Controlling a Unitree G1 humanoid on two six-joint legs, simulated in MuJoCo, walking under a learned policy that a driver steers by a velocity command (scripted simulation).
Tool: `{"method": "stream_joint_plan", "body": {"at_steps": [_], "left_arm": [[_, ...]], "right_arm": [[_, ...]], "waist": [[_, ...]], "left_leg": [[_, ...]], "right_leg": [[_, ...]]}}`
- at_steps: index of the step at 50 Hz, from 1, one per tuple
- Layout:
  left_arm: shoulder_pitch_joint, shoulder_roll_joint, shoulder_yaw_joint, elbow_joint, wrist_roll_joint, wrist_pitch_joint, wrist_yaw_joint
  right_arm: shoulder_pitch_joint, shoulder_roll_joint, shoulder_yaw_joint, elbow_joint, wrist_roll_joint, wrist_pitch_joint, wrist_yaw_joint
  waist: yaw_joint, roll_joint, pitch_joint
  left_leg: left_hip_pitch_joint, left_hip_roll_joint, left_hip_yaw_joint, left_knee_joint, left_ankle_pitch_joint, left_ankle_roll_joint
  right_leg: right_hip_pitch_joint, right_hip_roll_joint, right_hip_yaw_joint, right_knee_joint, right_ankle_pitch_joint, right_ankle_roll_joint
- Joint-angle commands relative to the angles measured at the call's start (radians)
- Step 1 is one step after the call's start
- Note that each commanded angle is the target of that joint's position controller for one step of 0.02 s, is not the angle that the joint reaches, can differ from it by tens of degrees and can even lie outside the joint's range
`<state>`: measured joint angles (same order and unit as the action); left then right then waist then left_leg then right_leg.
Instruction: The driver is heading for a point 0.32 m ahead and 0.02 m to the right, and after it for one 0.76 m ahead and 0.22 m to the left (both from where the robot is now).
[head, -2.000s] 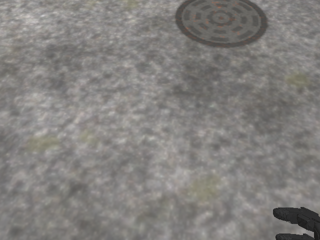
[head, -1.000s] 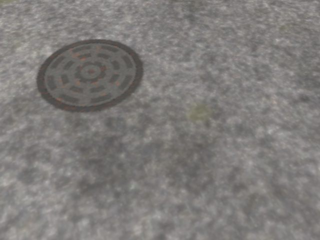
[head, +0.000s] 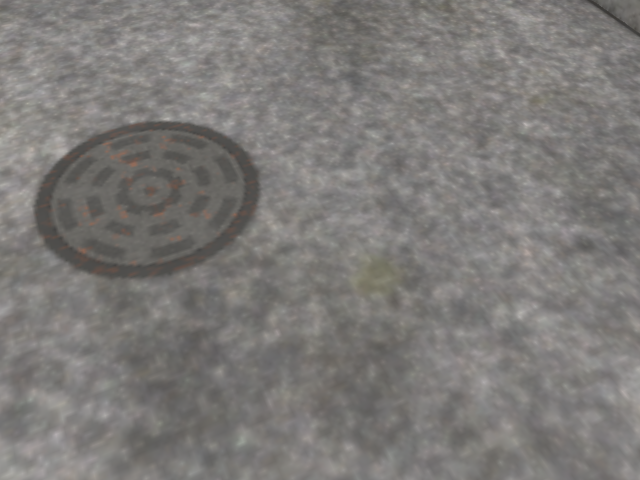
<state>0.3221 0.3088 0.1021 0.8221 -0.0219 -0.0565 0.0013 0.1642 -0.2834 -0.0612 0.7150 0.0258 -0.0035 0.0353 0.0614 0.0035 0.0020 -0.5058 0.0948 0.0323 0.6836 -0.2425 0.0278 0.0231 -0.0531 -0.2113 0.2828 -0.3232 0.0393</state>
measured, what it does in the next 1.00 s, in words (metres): walks ahead, turning left: left foot, then right foot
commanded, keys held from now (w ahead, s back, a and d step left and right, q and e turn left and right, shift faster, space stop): w+q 0.08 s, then w+e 0.30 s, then w+q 0.62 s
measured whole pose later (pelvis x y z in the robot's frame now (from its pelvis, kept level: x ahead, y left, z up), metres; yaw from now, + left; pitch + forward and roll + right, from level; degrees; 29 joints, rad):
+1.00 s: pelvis +0.54 +0.11 +0.00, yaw +15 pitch +1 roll -4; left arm 0.26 0.28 0.08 0.86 -0.01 -0.08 0.00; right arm 0.15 -0.27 -0.05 0.71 0.02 -0.02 0.03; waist 0.06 0.03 0.05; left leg -0.65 0.13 0.00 0.68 -0.02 0.02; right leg 0.06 0.01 -0.25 0.25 -0.31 0.02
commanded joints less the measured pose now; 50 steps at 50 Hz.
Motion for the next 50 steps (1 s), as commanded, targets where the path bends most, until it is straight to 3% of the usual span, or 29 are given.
{"method": "stream_joint_plan", "body": {"at_steps": [1, 2, 3, 4, 5, 6, 7, 8, 9, 13, 17, 20, 22, 24, 27, 28, 29, 30, 31, 32, 33, 34, 35, 37, 39, 41, 45, 48, 50], "left_arm": [[-0.089, 0.168, 0.037, -0.061, -0.014, -0.006, -0.004], [-0.073, 0.132, 0.023, -0.06, -0.004, -0.006, -0.005], [-0.089, 0.073, -0.003, -0.092, 0.032, -0.01, -0.003], [-0.07, -0.008, -0.03, -0.16, 0.045, -0.036, -0.001], [-0.133, 0.108, -0.01, -0.14, -0.007, -0.06, -0.011], [-0.146, 0.131, -0.005, -0.143, -0.031, -0.069, -0.018], [-0.135, 0.122, -0.008, -0.122, -0.017, -0.069, -0.011], [-0.125, 0.113, -0.007, -0.106, 0.004, -0.064, -0.009], [-0.094, 0.104, -0.007, -0.088, 0.005, -0.051, -0.014], [-0.096, 0.066, -0.016, -0.068, 0.003, -0.012, -0.018], [-0.199, 0.033, -0.03, -0.103, -0.005, -0.023, -0.029], [-0.289, 0.008, -0.043, -0.139, 0.001, -0.028, -0.046], [-0.349, -0.005, -0.052, -0.171, 0.014, -0.034, -0.058], [-0.386, -0.001, -0.053, -0.192, 0.018, -0.044, -0.071], [-0.285, 0.064, -0.03, -0.179, 0.017, -0.047, -0.066], [-0.176, 0.112, -0.01, -0.153, 0.018, -0.046, -0.054], [-0.003, 0.155, 0.007, -0.117, 0.024, -0.046, -0.039], [0.158, 0.244, 0.033, -0.088, 0.049, -0.04, -0.021], [0.154, 0.168, 0.013, -0.079, 0.033, -0.039, -0.017], [0.07, 0.112, -0.005, -0.095, 0.02, -0.034, -0.009], [-0.005, 0.078, -0.014, -0.104, 0.017, -0.031, -0.005], [-0.063, 0.052, -0.021, -0.092, 0.02, -0.036, -0.009], [-0.101, 0.024, -0.029, -0.091, 0.028, -0.048, -0.012], [-0.143, 0.027, -0.023, -0.08, 0.034, -0.062, -0.017], [-0.167, 0.053, -0.014, -0.064, 0.035, -0.073, -0.019], [-0.163, 0.078, -0.006, -0.05, 0.038, -0.074, -0.013], [-0.128, 0.114, 0.003, -0.036, 0.029, -0.06, 0.001], [-0.076, 0.144, 0.014, -0.014, 0.011, -0.037, 0.003], [-0.071, 0.162, 0.022, -0.008, -0.003, -0.018, 0.005]], "right_arm": [[0.038, -0.097, -0.031, -0.061, -0.002, -0.012, 0.005], [0.187, -0.159, -0.067, -0.018, 0.004, -0.009, -0.003], [0.369, -0.273, -0.106, 0.014, 0.014, -0.003, -0.022], [0.331, -0.363, -0.101, -0.028, 0.003, -0.026, -0.018], [0.292, -0.248, -0.069, -0.043, 0.0, -0.048, -0.008], [0.251, -0.197, -0.051, -0.045, -0.01, -0.06, -0.006], [0.192, -0.157, -0.038, -0.052, -0.012, -0.064, -0.005], [0.13, -0.129, -0.026, -0.061, -0.021, -0.065, -0.008], [0.099, -0.116, -0.019, -0.068, -0.033, -0.069, -0.012], [0.119, -0.125, -0.023, -0.04, -0.037, -0.094, -0.026], [0.134, -0.129, -0.021, -0.018, -0.041, -0.097, -0.045], [0.185, -0.137, -0.024, 0.02, -0.026, -0.092, -0.054], [0.232, -0.138, -0.024, 0.054, -0.009, -0.074, -0.056], [0.254, -0.153, -0.029, 0.072, -0.004, -0.054, -0.059], [0.222, -0.196, -0.041, 0.076, -0.008, -0.037, -0.067], [0.203, -0.201, -0.04, 0.077, -0.01, -0.032, -0.065], [0.171, -0.185, -0.029, 0.069, -0.011, -0.034, -0.063], [0.261, -0.071, 0.002, 0.039, -0.022, -0.051, -0.05], [0.307, -0.042, 0.016, 0.074, -0.008, -0.068, -0.041], [0.214, -0.153, -0.016, 0.048, 0.024, -0.082, -0.034], [0.143, -0.159, -0.018, 0.02, 0.034, -0.085, -0.033], [0.107, -0.132, -0.016, 0.008, 0.019, -0.081, -0.036], [0.119, -0.124, -0.024, 0.015, 0.008, -0.068, -0.041], [0.197, -0.074, -0.016, 0.038, 0.01, -0.036, -0.043], [0.175, -0.06, -0.013, 0.018, 0.007, -0.016, -0.05], [0.13, -0.062, -0.012, -0.005, -0.004, -0.015, -0.051], [-0.006, -0.031, 0.003, -0.042, -0.005, -0.036, -0.019], [-0.078, -0.041, 0.001, -0.081, -0.002, -0.034, 0.001], [-0.092, -0.06, -0.007, -0.103, -0.006, -0.03, 0.01]], "waist": [[-0.092, -0.063, 0.036], [-0.158, -0.014, -0.055], [-0.23, 0.185, -0.129], [-0.142, 0.365, -0.221], [-0.189, 0.165, -0.197], [-0.162, 0.153, -0.111], [-0.129, 0.073, -0.067], [-0.098, 0.067, -0.034], [-0.071, 0.1, -0.029], [-0.063, 0.047, 0.0], [-0.099, 0.051, 0.047], [-0.13, 0.035, 0.089], [-0.136, 0.023, 0.108], [-0.131, 0.03, 0.104], [-0.044, 0.09, 0.005], [0.019, 0.102, -0.072], [0.111, 0.102, -0.185], [0.096, -0.066, -0.369], [0.078, -0.195, -0.486], [0.091, -0.12, -0.314], [0.058, -0.076, -0.17], [0.016, -0.023, -0.063], [-0.021, -0.053, -0.021], [-0.068, -0.084, 0.007], [-0.085, -0.079, 0.048], [-0.079, -0.071, 0.056], [-0.023, -0.04, 0.06], [0.003, -0.039, 0.076], [-0.009, -0.048, 0.08]], "left_leg": [[0.167, -0.072, 0.095, -0.075, -0.001, 0.058], [0.395, -0.131, 0.103, -0.096, -0.002, 0.092], [0.629, 0.023, -0.185, -0.184, -0.062, 0.173], [0.787, 0.229, -0.804, -0.401, -0.331, 0.346], [0.757, 0.275, -0.791, -0.492, -0.366, 0.324], [0.679, 0.26, -0.652, -0.466, -0.287, 0.286], [0.577, 0.217, -0.524, -0.443, -0.166, 0.245], [0.483, 0.173, -0.415, -0.45, -0.044, 0.216], [0.422, 0.143, -0.337, -0.475, 0.05, 0.197], [0.41, 0.1, -0.129, -0.519, 0.403, 0.166], [0.408, 0.062, 0.018, -0.564, 0.422, 0.097], [0.463, 0.088, 0.034, -0.586, 0.448, 0.083], [0.56, 0.111, 0.004, -0.551, 0.532, 0.099], [0.649, 0.137, -0.03, -0.491, 0.652, 0.12], [0.721, 0.148, -0.078, -0.32, 1.027, 0.13], [0.699, 0.123, -0.072, -0.182, 1.108, 0.12], [0.513, 0.091, -0.064, 0.03, 0.981, 0.096], [0.1, -0.051, -0.032, 0.421, 0.503, 0.032], [-0.093, -0.182, -0.154, 0.667, -0.325, 0.012], [-0.188, -0.109, -0.206, 0.718, -0.295, 0.019], [-0.202, -0.047, -0.168, 0.671, -0.204, 0.024], [-0.186, -0.009, -0.144, 0.591, -0.143, 0.02], [-0.135, 0.023, -0.146, 0.54, -0.097, 0.014], [-0.049, 0.044, -0.135, 0.519, -0.067, -0.008], [-0.083, 0.063, -0.135, 0.467, -0.033, -0.032], [-0.127, 0.072, -0.13, 0.37, 0.076, -0.049], [-0.089, 0.047, -0.047, 0.089, 0.291, -0.033], [-0.129, 0.035, -0.027, -0.007, 0.264, -0.005], [-0.135, 0.012, -0.003, -0.036, 0.177, 0.026]], "right_leg": [[-0.142, -0.237, 0.069, 0.067, 0.242, -0.157], [-0.219, -0.176, 0.001, 0.314, 0.425, -0.117], [-0.459, -0.096, -0.042, 0.716, 0.209, -0.036], [-0.798, 0.088, 0.153, 1.0, -0.301, 0.014], [-0.889, 0.029, 0.277, 1.076, -0.218, -0.01], [-0.918, -0.02, 0.261, 1.055, -0.123, -0.047], [-0.872, -0.072, 0.256, 0.998, -0.035, -0.061], [-0.807, -0.105, 0.264, 0.92, 0.042, -0.062], [-0.737, -0.121, 0.267, 0.894, 0.102, -0.061], [-0.747, -0.095, 0.259, 0.789, 0.257, -0.034], [-0.711, -0.026, 0.251, 0.501, 0.46, -0.034], [-0.705, -0.01, 0.218, 0.357, 0.501, -0.051], [-0.751, -0.008, 0.189, 0.282, 0.449, -0.065], [-0.767, 0.013, 0.169, 0.236, 0.365, -0.081], [-0.604, 0.083, 0.144, 0.219, 0.23, -0.126], [-0.441, 0.107, 0.13, 0.201, 0.227, -0.153], [-0.113, 0.034, 0.195, 0.207, 0.328, -0.205], [0.348, -0.243, 0.575, 0.241, 0.25, -0.341], [0.474, -0.381, 0.916, 0.116, 0.189, -0.422], [0.329, -0.347, 0.786, 0.058, 0.091, -0.363], [0.164, -0.31, 0.628, 0.021, 0.072, -0.312], [0.007, -0.264, 0.535, -0.035, 0.097, -0.278], [-0.091, -0.228, 0.453, -0.074, 0.133, -0.254], [-0.221, -0.209, 0.353, -0.145, 0.175, -0.257], [-0.275, -0.21, 0.264, -0.185, 0.243, -0.261], [-0.254, -0.195, 0.182, -0.189, 0.297, -0.255], [-0.188, -0.162, 0.054, -0.165, 0.351, -0.218], [-0.054, -0.214, 0.043, -0.131, 0.361, -0.201], [0.024, -0.242, 0.032, -0.073, 0.453, -0.181]]}}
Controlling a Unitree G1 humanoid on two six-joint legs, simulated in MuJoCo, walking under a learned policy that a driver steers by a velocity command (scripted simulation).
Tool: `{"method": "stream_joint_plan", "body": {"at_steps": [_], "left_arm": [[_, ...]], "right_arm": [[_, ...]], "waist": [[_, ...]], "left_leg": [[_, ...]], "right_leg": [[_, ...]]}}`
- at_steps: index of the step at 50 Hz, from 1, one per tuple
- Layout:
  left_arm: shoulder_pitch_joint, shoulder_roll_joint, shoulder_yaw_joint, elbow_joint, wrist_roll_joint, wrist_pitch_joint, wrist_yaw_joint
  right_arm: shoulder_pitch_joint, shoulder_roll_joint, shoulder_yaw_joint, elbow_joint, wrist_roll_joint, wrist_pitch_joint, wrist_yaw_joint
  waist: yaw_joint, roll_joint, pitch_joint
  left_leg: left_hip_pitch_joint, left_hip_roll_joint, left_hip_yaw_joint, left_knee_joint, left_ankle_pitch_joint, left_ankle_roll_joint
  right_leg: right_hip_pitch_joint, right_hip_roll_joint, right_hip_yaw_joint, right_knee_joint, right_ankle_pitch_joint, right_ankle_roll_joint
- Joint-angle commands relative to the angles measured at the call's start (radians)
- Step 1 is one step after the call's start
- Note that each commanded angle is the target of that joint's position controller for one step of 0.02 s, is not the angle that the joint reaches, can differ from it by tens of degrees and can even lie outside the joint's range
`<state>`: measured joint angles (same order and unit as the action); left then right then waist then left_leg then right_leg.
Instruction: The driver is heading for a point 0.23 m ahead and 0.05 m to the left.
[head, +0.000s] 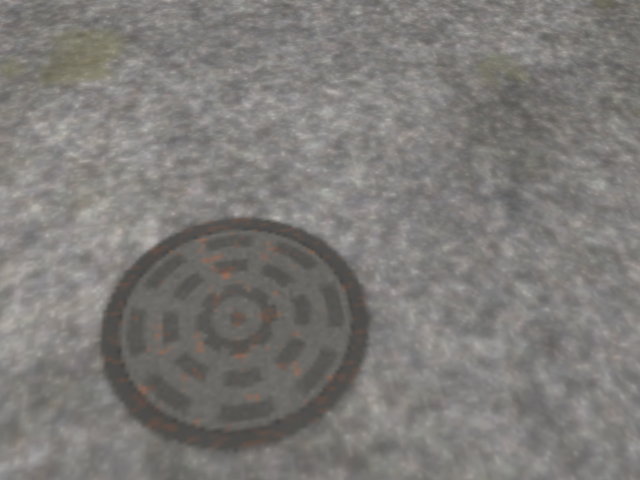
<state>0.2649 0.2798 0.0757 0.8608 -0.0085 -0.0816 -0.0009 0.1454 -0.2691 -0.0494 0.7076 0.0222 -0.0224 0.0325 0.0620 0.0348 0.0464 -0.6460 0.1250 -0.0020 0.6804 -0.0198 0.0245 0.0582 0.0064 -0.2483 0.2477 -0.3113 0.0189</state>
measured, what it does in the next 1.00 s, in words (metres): walks ahead: left foot, then right foot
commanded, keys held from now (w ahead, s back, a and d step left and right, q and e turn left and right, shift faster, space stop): no key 1.00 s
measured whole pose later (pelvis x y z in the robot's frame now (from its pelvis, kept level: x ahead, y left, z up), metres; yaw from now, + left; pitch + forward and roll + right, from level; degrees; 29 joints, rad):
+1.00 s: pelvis +0.23 +0.03 +0.00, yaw +5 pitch -2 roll +0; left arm 0.10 0.24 0.04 1.03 0.00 0.01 0.03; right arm 0.17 -0.24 -0.04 1.00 -0.01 0.01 -0.02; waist 0.00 -0.01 0.04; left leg -0.14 -0.03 0.01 0.46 -0.30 0.03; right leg -0.21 -0.03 0.00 0.48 -0.23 0.02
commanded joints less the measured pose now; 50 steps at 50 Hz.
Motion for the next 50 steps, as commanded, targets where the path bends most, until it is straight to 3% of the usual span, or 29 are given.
{"method": "stream_joint_plan", "body": {"at_steps": [1, 2, 3, 4, 5, 6, 7, 8, 9, 10, 12, 16, 21, 23, 24, 25, 26, 27, 28, 29, 32, 37, 50], "left_arm": [[-0.026, 0.203, 0.051, -0.047, -0.022, 0.017, 0.009], [-0.041, 0.211, 0.053, -0.048, -0.027, 0.026, 0.012], [-0.059, 0.195, 0.045, -0.051, -0.03, 0.034, 0.014], [-0.025, 0.148, 0.026, -0.063, -0.005, 0.029, 0.016], [0.1, 0.01, -0.021, -0.101, 0.034, 0.013, 0.006], [0.08, 0.11, -0.011, -0.058, 0.004, -0.004, -0.004], [0.007, 0.152, 0.003, -0.071, -0.038, -0.005, -0.009], [-0.036, 0.135, -0.003, -0.076, -0.029, -0.007, 0.0], [-0.074, 0.133, -0.001, -0.072, -0.008, -0.003, 0.01], [-0.068, 0.137, 0.004, -0.069, -0.007, 0.013, 0.014], [-0.021, 0.111, 0.001, -0.052, -0.003, 0.039, 0.022], [-0.038, 0.065, -0.015, -0.045, 0.014, 0.059, 0.034], [-0.109, 0.085, -0.01, -0.045, 0.007, 0.074, 0.03], [-0.11, 0.083, -0.008, -0.04, 0.013, 0.072, 0.027], [-0.097, 0.077, -0.009, -0.033, 0.021, 0.068, 0.025], [-0.099, 0.098, -0.007, -0.032, 0.032, 0.063, 0.025], [-0.113, 0.153, 0.002, -0.04, 0.033, 0.061, 0.03], [-0.147, 0.167, 0.006, -0.033, 0.022, 0.066, 0.032], [-0.165, 0.11, -0.002, -0.028, 0.014, 0.069, 0.025], [-0.167, 0.082, -0.008, -0.023, 0.015, 0.069, 0.02], [-0.146, 0.088, -0.01, 0.011, 0.017, 0.054, 0.017], [-0.14, 0.088, -0.011, 0.058, 0.01, 0.058, 0.029], [-0.173, 0.079, -0.013, 0.144, 0.011, 0.081, 0.039]], "right_arm": [[-0.054, -0.089, -0.028, -0.1, -0.01, -0.009, 0.014], [0.024, -0.116, -0.045, -0.087, -0.018, -0.008, 0.014], [0.181, -0.161, -0.073, -0.044, -0.02, -0.011, 0.008], [0.298, -0.243, -0.102, -0.019, -0.02, -0.008, -0.012], [0.24, -0.351, -0.104, -0.046, -0.042, -0.013, -0.024], [0.258, -0.267, -0.08, -0.085, -0.037, -0.021, -0.014], [0.22, -0.214, -0.065, -0.067, -0.034, -0.025, -0.006], [0.172, -0.181, -0.057, -0.055, -0.016, -0.029, -0.005], [0.119, -0.145, -0.047, -0.054, -0.011, -0.027, -0.011], [0.081, -0.128, -0.037, -0.06, -0.021, -0.026, -0.016], [0.043, -0.128, -0.035, -0.06, -0.041, -0.033, -0.019], [-0.002, -0.124, -0.032, -0.029, -0.039, -0.038, -0.033], [0.001, -0.112, -0.021, 0.026, -0.045, -0.017, -0.035], [-0.012, -0.096, -0.012, 0.046, -0.038, -0.01, -0.033], [-0.017, -0.082, -0.006, 0.055, -0.03, -0.008, -0.032], [0.017, -0.063, 0.001, 0.07, -0.032, -0.01, -0.032], [0.077, -0.055, 0.003, 0.079, -0.05, -0.013, -0.031], [0.134, -0.052, 0.001, 0.095, -0.051, -0.013, -0.03], [0.091, -0.055, 0.004, 0.1, -0.05, -0.006, -0.036], [0.038, -0.074, 0.0, 0.096, -0.043, 0.004, -0.041], [0.018, -0.077, -0.003, 0.108, -0.04, 0.025, -0.048], [0.016, -0.075, -0.008, 0.153, -0.03, 0.02, -0.049], [0.031, -0.079, -0.005, 0.265, -0.029, 0.022, -0.058]], "waist": [[-0.034, -0.088, 0.025], [-0.085, -0.097, -0.026], [-0.172, -0.074, -0.109], [-0.212, 0.038, -0.204], [-0.074, 0.316, -0.324], [-0.156, 0.147, -0.532], [-0.156, 0.094, -0.421], [-0.131, 0.032, -0.286], [-0.112, 0.002, -0.214], [-0.079, 0.019, -0.182], [-0.038, 0.019, -0.183], [-0.023, 0.036, -0.187], [-0.058, 0.062, -0.157], [-0.047, 0.061, -0.133], [-0.029, 0.049, -0.123], [-0.038, 0.014, -0.118], [-0.09, -0.076, -0.121], [-0.139, -0.178, -0.122], [-0.111, -0.179, -0.11], [-0.085, -0.144, -0.084], [-0.07, -0.108, -0.086], [-0.059, -0.066, -0.108], [-0.059, -0.031, -0.061]], "left_leg": [[0.053, -0.052, 0.053, -0.048, -0.103, 0.048], [0.16, -0.1, 0.082, -0.065, -0.133, 0.068], [0.365, -0.159, 0.102, -0.139, -0.04, 0.096], [0.634, -0.087, -0.026, -0.138, 0.251, 0.133], [0.941, 0.22, -0.534, -0.171, 0.487, 0.341], [0.98, 0.28, -0.659, -0.237, 0.539, 0.4], [0.916, 0.248, -0.5, -0.245, 0.562, 0.373], [0.787, 0.19, -0.376, -0.244, 0.516, 0.311], [0.669, 0.153, -0.309, -0.27, 0.47, 0.272], [0.557, 0.127, -0.257, -0.305, 0.487, 0.256], [0.454, 0.113, -0.195, -0.35, 0.538, 0.257], [0.424, 0.071, -0.093, -0.367, 0.537, 0.233], [0.422, 0.068, -0.103, -0.379, 0.281, 0.21], [0.412, 0.063, -0.121, -0.35, 0.169, 0.19], [0.397, 0.039, -0.117, -0.326, 0.083, 0.158], [0.383, -0.002, -0.113, -0.301, -0.021, 0.109], [0.355, -0.069, -0.084, -0.256, -0.159, 0.064], [0.35, -0.121, -0.046, -0.264, -0.259, 0.035], [0.407, -0.127, -0.028, -0.272, -0.248, 0.019], [0.424, -0.12, -0.028, -0.267, -0.216, 0.021], [0.434, -0.1, -0.049, -0.271, -0.107, 0.032], [0.464, -0.093, -0.047, -0.263, 0.02, 0.027], [0.467, -0.087, -0.043, -0.296, -0.02, 0.018]], "right_leg": [[0.002, -0.303, 0.061, 0.037, 0.631, -0.149], [0.006, -0.289, 0.051, 0.169, 0.817, -0.131], [-0.04, -0.241, 0.025, 0.378, 0.875, -0.094], [-0.233, -0.183, 0.015, 0.659, 0.602, -0.033], [-0.634, 0.013, 0.082, 1.063, -0.325, 0.05], [-0.627, 0.011, 0.32, 1.177, -0.374, 0.044], [-0.7, -0.031, 0.317, 1.183, -0.306, 0.033], [-0.735, -0.081, 0.301, 1.099, -0.234, 0.019], [-0.714, -0.11, 0.298, 1.028, -0.176, 0.017], [-0.636, -0.123, 0.3, 0.993, -0.144, 0.016], [-0.538, -0.114, 0.292, 0.922, -0.091, 0.028], [-0.469, -0.109, 0.29, 0.644, 0.041, 0.048], [-0.389, -0.09, 0.285, 0.438, 0.131, 0.047], [-0.34, -0.08, 0.276, 0.335, 0.137, 0.027], [-0.28, -0.073, 0.267, 0.225, 0.225, 0.011], [-0.222, -0.103, 0.305, 0.165, 0.373, -0.007], [-0.175, -0.169, 0.366, 0.182, 0.536, -0.035], [-0.191, -0.191, 0.382, 0.198, 0.48, -0.083], [-0.265, -0.163, 0.373, 0.177, 0.306, -0.081], [-0.301, -0.136, 0.357, 0.165, 0.243, -0.059], [-0.262, -0.103, 0.32, 0.189, 0.319, -0.027], [-0.205, -0.094, 0.306, 0.214, 0.411, -0.036], [-0.197, -0.067, 0.285, 0.187, 0.327, -0.03]]}}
